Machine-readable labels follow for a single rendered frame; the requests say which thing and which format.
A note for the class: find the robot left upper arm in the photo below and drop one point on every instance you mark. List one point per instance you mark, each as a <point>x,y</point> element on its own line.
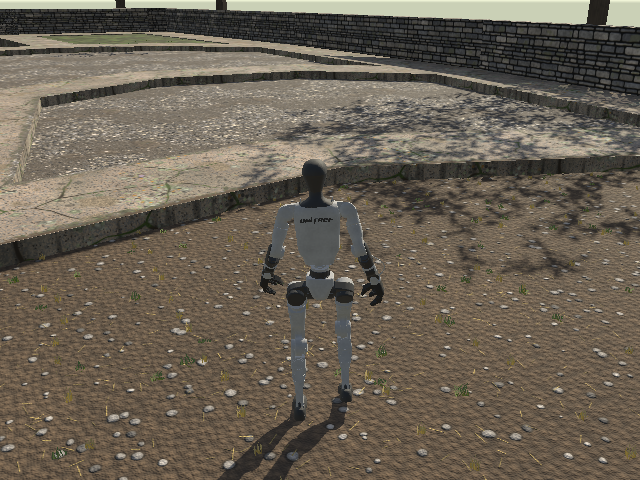
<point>285,213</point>

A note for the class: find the robot right upper arm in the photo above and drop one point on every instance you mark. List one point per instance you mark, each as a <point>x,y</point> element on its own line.
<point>349,211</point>

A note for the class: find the robot foot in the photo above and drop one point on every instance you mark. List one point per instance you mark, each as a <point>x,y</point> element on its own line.
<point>299,412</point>
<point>345,394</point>

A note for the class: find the left robot hand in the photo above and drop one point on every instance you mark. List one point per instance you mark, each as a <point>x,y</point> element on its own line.
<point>264,283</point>

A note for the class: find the robot left foot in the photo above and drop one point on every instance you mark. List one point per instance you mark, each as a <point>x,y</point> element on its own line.
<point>299,412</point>

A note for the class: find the right robot hand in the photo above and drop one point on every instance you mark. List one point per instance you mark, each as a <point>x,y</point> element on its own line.
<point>376,290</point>

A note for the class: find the robot right forearm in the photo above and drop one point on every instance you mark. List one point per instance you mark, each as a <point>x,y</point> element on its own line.
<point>369,267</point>

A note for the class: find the robot right foot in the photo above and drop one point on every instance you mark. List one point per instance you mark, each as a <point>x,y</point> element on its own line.
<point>345,394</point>

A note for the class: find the robot left forearm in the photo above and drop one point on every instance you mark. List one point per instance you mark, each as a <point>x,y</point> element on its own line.
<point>269,265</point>

